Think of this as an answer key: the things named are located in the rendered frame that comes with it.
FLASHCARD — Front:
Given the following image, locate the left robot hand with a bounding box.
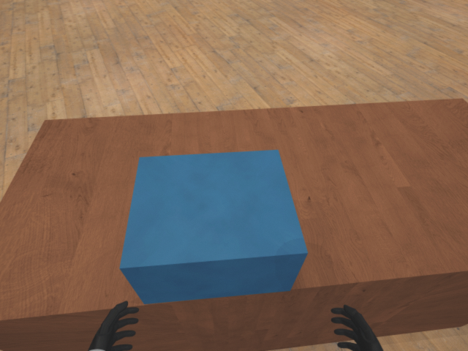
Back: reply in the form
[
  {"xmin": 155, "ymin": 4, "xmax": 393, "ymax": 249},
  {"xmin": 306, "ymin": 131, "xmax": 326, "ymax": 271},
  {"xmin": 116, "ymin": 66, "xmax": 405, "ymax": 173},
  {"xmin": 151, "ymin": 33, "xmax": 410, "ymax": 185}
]
[{"xmin": 88, "ymin": 301, "xmax": 139, "ymax": 351}]

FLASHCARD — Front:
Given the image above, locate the carton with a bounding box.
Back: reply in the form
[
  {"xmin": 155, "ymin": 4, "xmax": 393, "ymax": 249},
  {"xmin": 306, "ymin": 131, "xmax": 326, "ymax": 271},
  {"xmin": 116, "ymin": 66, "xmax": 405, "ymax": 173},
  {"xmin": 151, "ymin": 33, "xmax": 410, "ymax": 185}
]
[{"xmin": 120, "ymin": 150, "xmax": 308, "ymax": 304}]

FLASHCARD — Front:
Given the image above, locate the pedestal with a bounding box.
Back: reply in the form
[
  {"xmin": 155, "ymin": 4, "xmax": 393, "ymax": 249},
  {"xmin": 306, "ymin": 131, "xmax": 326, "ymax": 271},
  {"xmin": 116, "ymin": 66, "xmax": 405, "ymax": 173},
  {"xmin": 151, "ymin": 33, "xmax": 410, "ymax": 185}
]
[{"xmin": 0, "ymin": 98, "xmax": 468, "ymax": 351}]

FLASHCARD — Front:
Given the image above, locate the right robot hand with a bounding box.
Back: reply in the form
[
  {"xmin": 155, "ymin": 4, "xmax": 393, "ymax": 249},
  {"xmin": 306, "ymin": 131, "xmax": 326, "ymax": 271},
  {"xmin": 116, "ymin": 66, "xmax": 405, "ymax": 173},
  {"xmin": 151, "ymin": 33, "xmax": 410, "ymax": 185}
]
[{"xmin": 331, "ymin": 305, "xmax": 383, "ymax": 351}]

